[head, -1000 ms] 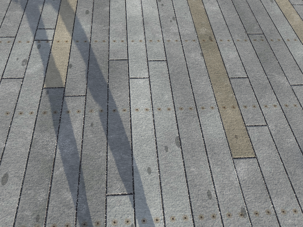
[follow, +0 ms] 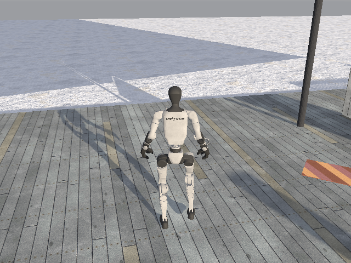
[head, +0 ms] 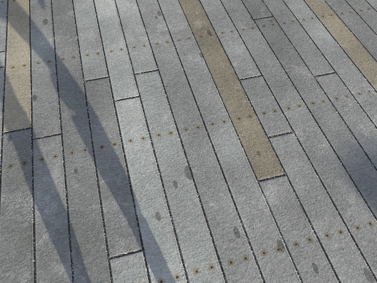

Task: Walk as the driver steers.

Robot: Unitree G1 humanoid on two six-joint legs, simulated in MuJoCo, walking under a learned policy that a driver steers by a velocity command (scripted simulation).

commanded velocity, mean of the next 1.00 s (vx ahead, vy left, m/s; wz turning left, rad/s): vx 0.53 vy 0.00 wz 0.37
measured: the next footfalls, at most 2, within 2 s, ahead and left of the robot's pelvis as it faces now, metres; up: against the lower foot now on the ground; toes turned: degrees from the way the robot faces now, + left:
right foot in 0.14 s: +0.05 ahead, -0.16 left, +0.00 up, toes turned -11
left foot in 0.82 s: +0.38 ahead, +0.16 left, +0.00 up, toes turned +25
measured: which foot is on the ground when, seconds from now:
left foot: down 0.00-0.14, up 0.16-0.80, down 0.82-1.00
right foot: up 0.00-0.12, down 0.14-0.84, up 0.86-1.00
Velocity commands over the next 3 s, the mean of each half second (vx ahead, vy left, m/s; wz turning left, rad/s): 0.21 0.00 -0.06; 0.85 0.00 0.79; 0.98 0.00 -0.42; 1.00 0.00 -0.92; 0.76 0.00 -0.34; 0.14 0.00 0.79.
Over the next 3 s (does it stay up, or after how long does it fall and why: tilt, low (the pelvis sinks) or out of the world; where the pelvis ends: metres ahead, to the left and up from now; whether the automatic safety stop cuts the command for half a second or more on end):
stays up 1.74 0.17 -0.01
